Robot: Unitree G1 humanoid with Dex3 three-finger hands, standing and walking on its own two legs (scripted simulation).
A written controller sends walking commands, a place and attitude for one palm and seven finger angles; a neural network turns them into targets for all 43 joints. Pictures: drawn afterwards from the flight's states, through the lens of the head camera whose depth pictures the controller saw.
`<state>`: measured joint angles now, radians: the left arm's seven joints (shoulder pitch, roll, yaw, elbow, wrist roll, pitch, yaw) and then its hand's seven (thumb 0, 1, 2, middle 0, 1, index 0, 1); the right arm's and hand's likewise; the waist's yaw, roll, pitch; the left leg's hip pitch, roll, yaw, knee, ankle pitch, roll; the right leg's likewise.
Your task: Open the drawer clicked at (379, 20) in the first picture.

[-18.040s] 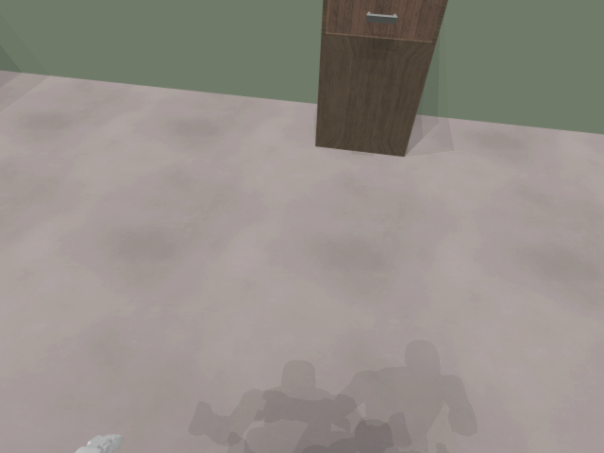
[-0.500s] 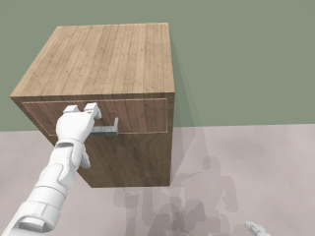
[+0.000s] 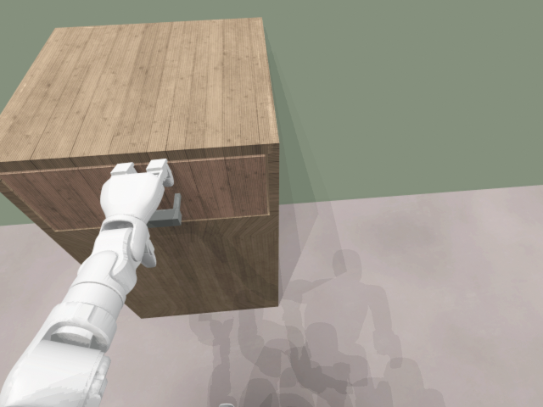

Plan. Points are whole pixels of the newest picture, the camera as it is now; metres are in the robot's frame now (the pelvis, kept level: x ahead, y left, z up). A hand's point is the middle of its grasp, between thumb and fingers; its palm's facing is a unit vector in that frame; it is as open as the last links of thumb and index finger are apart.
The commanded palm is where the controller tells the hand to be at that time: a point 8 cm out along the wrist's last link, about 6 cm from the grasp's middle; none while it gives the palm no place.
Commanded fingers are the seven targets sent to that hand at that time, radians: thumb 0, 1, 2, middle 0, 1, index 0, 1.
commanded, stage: move the hooked fingers above the handle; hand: left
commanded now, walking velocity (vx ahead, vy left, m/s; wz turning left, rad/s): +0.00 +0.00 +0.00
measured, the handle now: (147, 210) +0.46 +0.24 -0.04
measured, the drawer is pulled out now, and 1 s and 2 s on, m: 0.00 0.00 0.00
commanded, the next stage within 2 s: lower the fingers behind the handle in 0.88 s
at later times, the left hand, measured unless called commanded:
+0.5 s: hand (142, 216) +0.41 +0.22 +0.02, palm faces +0.00 -0.06 -1.00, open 13.8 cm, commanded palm +0.38 +0.23 +0.08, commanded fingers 0.00 -0.50 0.30 -0.30 -1.20 -0.30 -1.20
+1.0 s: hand (137, 214) +0.41 +0.23 +0.02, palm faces +0.00 -0.04 -1.00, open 13.8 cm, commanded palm +0.39 +0.23 +0.08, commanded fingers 0.00 -0.50 0.30 -0.30 -1.20 -0.30 -1.20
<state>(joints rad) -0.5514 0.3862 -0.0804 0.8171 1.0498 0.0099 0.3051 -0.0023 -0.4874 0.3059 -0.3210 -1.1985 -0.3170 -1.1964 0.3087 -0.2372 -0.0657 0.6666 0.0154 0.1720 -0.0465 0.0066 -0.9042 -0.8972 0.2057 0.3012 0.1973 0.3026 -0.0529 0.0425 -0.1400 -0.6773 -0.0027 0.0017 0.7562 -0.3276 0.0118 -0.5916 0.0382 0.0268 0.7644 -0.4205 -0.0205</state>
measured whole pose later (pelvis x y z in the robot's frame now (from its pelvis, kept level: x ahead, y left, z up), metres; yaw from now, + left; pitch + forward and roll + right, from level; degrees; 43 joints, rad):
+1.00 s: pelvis +0.00 +0.01 +0.00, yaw +0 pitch +14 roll +0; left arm -0.54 0.38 -0.09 0.79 1.06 0.02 0.34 0.00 -0.49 0.31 -0.32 -1.20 -0.32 -1.20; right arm 0.28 -0.24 -0.07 0.66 0.02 0.17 -0.04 0.01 -0.90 -0.90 0.21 0.30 0.20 0.30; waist -0.04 0.04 -0.14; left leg -0.68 -0.01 0.00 0.77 -0.33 0.02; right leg -0.59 0.03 0.02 0.76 -0.42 -0.01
